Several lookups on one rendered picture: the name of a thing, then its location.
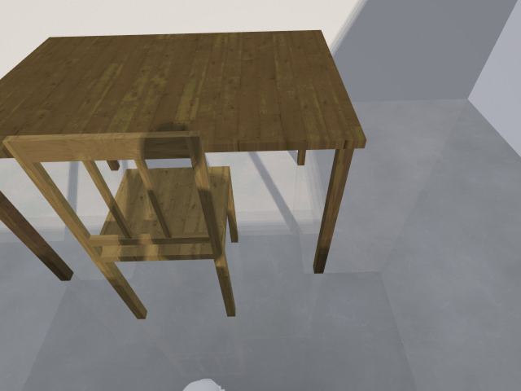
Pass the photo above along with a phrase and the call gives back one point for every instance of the table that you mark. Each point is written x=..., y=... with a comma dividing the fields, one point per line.
x=244, y=91

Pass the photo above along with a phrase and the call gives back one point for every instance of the chair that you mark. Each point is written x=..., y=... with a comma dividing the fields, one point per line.
x=160, y=214

